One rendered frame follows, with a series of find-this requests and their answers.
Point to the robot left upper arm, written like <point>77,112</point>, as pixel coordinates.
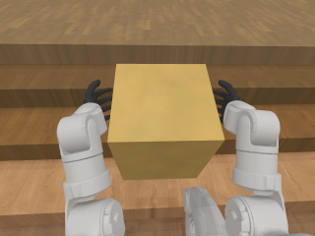
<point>103,217</point>

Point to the right robot forearm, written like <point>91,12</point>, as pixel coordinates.
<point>257,147</point>

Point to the right robot thigh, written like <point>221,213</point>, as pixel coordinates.
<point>208,220</point>

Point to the carton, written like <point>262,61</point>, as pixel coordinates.
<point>164,122</point>

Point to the right robot shin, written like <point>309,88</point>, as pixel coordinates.
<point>189,225</point>

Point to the robot right hand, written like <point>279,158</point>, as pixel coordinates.
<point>227,97</point>

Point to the robot left hand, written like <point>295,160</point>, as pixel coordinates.
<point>92,97</point>

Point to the robot right upper arm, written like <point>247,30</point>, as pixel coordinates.
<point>255,216</point>

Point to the left robot forearm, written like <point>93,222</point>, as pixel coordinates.
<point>81,152</point>

